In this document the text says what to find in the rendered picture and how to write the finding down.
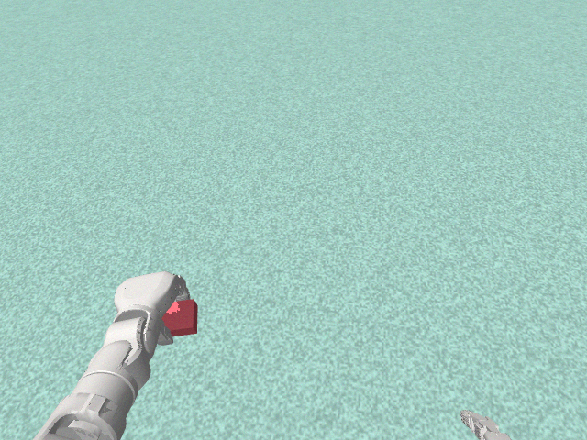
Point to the right robot hand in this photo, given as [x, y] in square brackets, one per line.
[483, 427]

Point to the left robot arm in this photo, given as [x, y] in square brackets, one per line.
[98, 406]

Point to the left robot hand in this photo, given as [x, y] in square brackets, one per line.
[156, 290]

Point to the small box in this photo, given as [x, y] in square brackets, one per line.
[181, 318]

